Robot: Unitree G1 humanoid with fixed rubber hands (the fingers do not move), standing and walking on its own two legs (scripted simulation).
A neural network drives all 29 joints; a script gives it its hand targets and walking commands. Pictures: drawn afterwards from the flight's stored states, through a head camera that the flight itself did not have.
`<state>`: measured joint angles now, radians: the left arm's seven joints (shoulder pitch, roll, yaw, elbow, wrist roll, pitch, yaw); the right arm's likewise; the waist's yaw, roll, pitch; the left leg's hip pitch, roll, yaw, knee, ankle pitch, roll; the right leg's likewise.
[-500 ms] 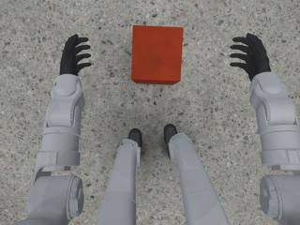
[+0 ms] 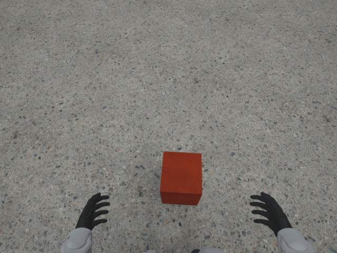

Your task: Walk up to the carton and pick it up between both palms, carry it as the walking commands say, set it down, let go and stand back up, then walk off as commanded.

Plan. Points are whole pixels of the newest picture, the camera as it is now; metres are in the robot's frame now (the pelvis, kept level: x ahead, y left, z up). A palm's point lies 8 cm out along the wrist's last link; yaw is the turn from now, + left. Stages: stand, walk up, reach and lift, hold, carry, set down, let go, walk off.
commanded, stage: let go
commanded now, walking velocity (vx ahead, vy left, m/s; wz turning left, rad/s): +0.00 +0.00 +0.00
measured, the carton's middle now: (180, 179) +0.50 -0.04 -0.64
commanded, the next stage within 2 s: stand in 0.60 s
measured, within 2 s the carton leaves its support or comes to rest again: neither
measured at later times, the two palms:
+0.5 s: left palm (75, 227) +0.20 +0.24 -0.06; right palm (273, 217) +0.21 -0.22 -0.06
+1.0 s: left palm (54, 236) +0.19 +0.29 -0.07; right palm (301, 226) +0.19 -0.28 -0.07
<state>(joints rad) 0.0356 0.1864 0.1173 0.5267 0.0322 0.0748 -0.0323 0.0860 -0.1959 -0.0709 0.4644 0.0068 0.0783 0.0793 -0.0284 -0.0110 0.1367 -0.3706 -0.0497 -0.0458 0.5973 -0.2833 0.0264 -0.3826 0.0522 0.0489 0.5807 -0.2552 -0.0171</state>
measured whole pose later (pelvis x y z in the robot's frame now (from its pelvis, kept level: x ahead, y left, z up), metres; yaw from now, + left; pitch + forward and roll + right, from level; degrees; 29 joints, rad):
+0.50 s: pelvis +0.05 +0.01 +0.01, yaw +0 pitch -8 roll -1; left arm 0.24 0.20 0.05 0.44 0.03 0.15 -0.05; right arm 0.23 -0.20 -0.04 0.44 -0.04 0.17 0.07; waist 0.00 0.00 0.12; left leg -0.02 -0.05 -0.04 0.52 -0.35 0.05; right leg -0.02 0.04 0.04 0.48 -0.32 -0.01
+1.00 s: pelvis +0.07 +0.01 +0.00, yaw +0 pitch -2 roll +0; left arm 0.28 0.30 0.07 0.71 0.05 0.00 0.02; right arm 0.29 -0.31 -0.07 0.69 -0.03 0.00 -0.02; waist 0.00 0.02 -0.15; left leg -0.12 -0.05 -0.02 0.54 -0.38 0.04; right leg -0.14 0.04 0.04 0.54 -0.36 -0.01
